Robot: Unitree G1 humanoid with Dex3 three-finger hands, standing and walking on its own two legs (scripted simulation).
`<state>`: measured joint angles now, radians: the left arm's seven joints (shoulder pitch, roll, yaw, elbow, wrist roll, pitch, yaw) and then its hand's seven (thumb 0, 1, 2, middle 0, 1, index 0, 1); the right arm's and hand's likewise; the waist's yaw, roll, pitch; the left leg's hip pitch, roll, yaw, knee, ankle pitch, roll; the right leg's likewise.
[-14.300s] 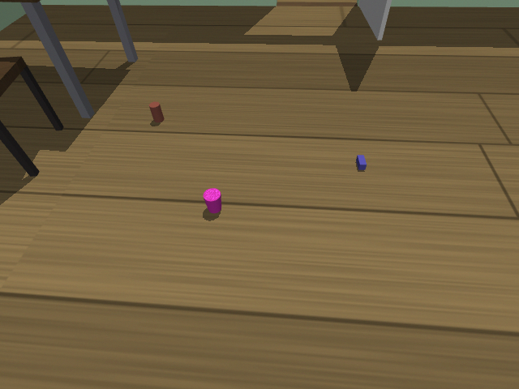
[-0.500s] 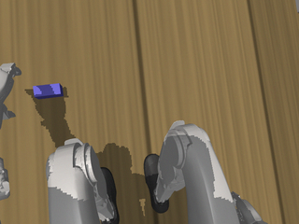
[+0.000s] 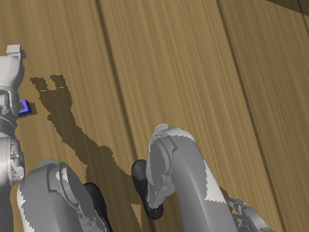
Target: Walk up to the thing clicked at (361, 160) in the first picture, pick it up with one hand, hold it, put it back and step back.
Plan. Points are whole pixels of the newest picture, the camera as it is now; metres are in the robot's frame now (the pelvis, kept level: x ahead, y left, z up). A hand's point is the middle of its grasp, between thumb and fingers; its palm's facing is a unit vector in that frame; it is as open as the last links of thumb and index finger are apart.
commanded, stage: approach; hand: left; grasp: from above
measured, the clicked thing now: (14, 109) +0.48 +0.28 -0.32
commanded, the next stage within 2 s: rest palm in 1.16 s
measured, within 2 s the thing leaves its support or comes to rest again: neither
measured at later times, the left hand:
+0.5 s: hand out of the picture +0.41 +0.29 -0.23, palm faces -0.39 -0.15 -0.91, open 13.8 cm
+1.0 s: hand out of the picture +0.45 +0.28 -0.17, palm faces -0.66 -0.09 -0.75, open 13.7 cm
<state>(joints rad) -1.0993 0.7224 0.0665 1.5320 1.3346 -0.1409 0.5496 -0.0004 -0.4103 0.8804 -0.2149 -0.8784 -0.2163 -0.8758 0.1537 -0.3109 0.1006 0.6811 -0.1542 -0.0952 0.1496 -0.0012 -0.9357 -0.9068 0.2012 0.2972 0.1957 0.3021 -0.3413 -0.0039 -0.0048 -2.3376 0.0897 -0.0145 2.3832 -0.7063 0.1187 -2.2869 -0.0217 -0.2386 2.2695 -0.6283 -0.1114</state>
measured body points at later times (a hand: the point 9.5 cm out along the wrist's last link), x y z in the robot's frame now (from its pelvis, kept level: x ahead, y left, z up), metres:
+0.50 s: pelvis +0.00 +0.01 -0.01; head +0.26 +0.12 +0.34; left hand +0.42 +0.30 -0.18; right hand +0.11 -0.28 -0.10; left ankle +0.07 +0.10 -0.30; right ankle +0.10 -0.08 -0.30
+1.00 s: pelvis +0.00 +0.00 +0.02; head +0.27 +0.05 +0.37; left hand +0.48 +0.28 -0.13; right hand +0.01 -0.27 -0.09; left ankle +0.07 +0.10 -0.30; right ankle +0.10 -0.08 -0.30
